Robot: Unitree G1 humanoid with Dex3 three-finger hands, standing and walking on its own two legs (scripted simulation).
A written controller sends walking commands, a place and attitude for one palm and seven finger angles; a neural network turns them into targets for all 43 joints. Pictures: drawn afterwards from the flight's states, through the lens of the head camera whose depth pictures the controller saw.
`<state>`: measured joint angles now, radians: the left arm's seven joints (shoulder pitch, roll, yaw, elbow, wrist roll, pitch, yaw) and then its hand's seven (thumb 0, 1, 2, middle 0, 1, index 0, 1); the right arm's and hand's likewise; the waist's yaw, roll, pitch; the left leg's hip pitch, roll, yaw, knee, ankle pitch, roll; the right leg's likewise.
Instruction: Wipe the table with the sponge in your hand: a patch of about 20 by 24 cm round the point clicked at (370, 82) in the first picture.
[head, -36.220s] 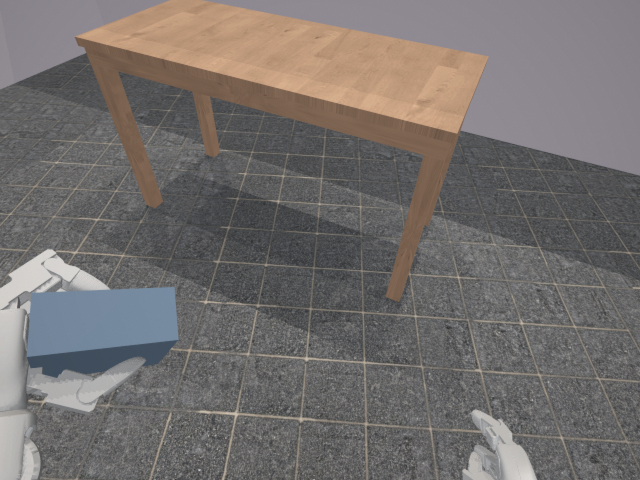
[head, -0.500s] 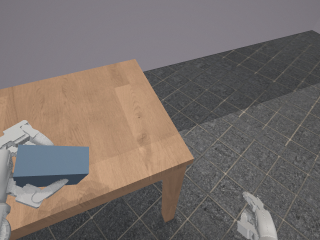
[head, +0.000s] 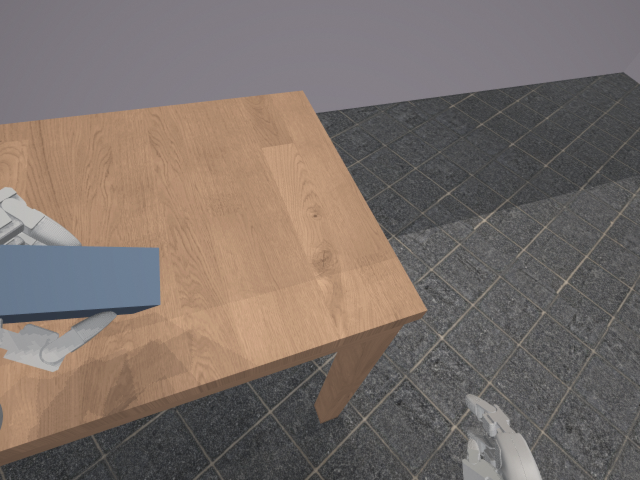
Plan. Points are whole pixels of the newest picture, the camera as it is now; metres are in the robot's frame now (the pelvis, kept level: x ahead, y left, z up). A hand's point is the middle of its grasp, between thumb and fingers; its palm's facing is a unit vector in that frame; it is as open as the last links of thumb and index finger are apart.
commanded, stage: come to a stop and stand still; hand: left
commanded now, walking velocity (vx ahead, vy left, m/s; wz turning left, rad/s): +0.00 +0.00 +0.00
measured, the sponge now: (101, 285) +0.26 +0.24 +0.14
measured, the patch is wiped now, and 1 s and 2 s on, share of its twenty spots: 0.00 0.00 0.00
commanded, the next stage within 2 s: look again from close up in 0.32 s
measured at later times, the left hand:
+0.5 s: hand (56, 280) +0.24 +0.25 +0.17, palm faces +0.31 -0.87 -0.38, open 9.5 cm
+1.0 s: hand (41, 262) +0.25 +0.26 +0.18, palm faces +0.30 -0.78 -0.55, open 9.5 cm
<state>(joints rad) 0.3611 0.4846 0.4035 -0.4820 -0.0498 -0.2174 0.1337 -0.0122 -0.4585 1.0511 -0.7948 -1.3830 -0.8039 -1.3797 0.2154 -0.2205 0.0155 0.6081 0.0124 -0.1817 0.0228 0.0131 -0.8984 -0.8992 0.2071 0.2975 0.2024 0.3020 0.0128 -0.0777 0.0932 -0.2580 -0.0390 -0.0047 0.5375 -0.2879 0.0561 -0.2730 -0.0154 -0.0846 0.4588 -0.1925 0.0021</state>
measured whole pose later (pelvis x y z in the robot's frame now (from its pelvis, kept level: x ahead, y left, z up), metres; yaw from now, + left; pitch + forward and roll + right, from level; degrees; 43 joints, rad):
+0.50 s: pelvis +0.01 +0.02 +0.00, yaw -1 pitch +1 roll -2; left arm 0.44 0.43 0.36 -0.59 -0.05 -0.22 0.10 -0.01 -0.46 1.05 -0.79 -1.39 -0.80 -1.38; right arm 0.15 -0.17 0.02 0.58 0.01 -0.14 0.03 0.01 -0.90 -0.90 0.21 0.30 0.20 0.30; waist 0.02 -0.06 0.09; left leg -0.23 -0.06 0.01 0.51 -0.29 0.08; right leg -0.24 -0.03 -0.07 0.42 -0.19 0.03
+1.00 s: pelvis +0.00 +0.00 +0.00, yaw -1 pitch +0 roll +0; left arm 0.24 0.50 0.42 -0.40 -0.03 0.19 -0.07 -0.01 -0.46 1.05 -0.79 -1.39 -0.80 -1.39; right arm 0.17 -0.25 0.04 0.61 0.01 -0.07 0.01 0.01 -0.90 -0.90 0.21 0.30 0.20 0.30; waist 0.04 0.05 0.00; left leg -0.22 -0.05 0.03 0.49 -0.27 0.05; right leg -0.25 0.01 0.01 0.50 -0.24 0.00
